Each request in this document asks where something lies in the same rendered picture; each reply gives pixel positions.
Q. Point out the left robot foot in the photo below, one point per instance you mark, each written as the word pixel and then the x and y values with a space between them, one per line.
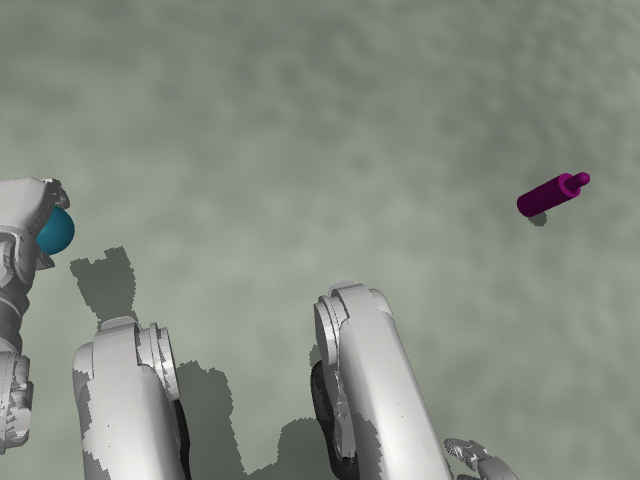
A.
pixel 185 441

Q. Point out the right robot foot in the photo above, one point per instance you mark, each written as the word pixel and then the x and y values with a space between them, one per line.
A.
pixel 344 468

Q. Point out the right robot hand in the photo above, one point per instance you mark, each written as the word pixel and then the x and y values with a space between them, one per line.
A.
pixel 476 458

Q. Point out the left robot hand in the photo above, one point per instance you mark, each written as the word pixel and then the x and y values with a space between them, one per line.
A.
pixel 27 204

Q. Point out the left robot arm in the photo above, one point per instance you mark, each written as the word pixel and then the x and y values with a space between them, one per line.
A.
pixel 18 256

